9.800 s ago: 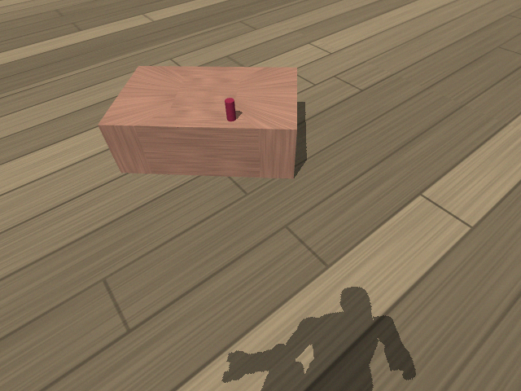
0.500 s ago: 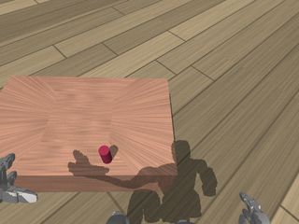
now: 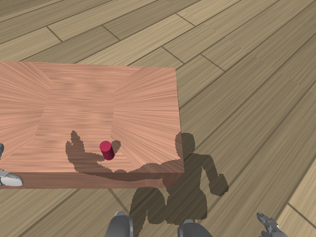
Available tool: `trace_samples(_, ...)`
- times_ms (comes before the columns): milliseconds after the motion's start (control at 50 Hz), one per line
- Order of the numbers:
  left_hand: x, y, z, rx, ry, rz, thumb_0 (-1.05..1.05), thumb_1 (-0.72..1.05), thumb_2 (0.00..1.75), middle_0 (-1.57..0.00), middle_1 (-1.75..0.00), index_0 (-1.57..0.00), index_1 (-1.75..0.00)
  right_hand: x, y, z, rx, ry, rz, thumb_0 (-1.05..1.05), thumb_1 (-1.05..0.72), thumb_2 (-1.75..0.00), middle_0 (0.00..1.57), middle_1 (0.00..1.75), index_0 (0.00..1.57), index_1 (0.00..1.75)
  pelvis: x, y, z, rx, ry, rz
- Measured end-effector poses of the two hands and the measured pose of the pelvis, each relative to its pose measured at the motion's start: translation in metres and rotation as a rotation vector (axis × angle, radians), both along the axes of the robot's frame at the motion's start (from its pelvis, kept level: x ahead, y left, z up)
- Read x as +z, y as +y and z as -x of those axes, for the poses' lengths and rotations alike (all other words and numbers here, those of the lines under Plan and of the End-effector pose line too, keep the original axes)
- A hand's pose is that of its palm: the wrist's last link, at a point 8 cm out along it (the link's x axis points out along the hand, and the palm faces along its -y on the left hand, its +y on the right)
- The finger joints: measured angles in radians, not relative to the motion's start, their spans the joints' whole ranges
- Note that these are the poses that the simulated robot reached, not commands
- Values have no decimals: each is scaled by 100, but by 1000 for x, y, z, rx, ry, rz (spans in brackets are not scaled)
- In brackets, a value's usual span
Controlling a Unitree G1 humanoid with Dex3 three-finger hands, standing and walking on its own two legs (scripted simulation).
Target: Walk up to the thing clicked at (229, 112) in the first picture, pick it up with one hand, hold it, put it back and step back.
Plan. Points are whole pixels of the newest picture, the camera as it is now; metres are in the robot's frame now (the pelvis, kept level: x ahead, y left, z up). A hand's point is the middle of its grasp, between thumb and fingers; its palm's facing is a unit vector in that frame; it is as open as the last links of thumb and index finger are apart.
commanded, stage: go down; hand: left
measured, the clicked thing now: (107, 150) +0.46 +0.19 -0.32
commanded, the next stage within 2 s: approach in 0.72 s
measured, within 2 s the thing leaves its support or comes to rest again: neither
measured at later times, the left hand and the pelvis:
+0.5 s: hand (9, 143) +0.37 +0.37 -0.02, palm faces +0.16 -0.98 -0.12, open 17.3 cm; pelvis +0.01 +0.00 -0.01, yaw -1 degrees
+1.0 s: hand (14, 137) +0.39 +0.37 -0.03, palm faces +0.16 -0.98 -0.07, open 17.5 cm; pelvis +0.00 +0.01 -0.03, yaw -1 degrees
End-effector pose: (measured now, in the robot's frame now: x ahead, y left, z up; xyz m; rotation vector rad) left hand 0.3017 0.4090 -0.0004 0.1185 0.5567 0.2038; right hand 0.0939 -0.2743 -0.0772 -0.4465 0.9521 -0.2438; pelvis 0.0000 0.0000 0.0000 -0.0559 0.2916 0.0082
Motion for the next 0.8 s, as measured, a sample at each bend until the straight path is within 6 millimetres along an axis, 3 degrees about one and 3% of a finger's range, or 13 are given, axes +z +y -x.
trace_samples(420,-3,8,-39,-7,-97,29,-1,-48,6,-7,-1,-5,-3,-17,-5,15,0,134,9,0,-89,-90,21,30,20,30,-12,-3,-5,-11,72,7)
trace_samples(800,-5,15,-49,-24,-135,32,-1,-52,5,-8,-1,-5,-4,-21,7,10,8,132,7,0,-90,-90,21,30,20,30,-17,6,-3,-7,85,19)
